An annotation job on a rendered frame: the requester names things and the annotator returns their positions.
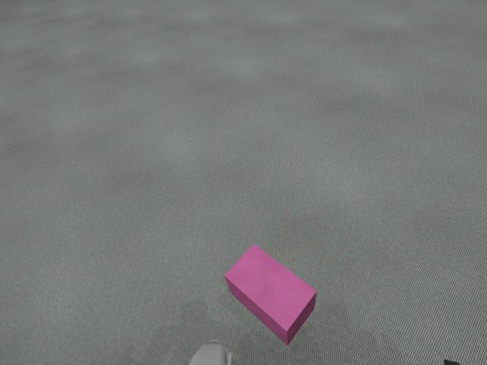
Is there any carton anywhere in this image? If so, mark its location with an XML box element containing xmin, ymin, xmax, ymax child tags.
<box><xmin>224</xmin><ymin>244</ymin><xmax>317</xmax><ymax>345</ymax></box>

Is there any left robot thigh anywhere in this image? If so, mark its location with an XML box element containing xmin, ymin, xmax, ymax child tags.
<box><xmin>189</xmin><ymin>344</ymin><xmax>232</xmax><ymax>365</ymax></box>

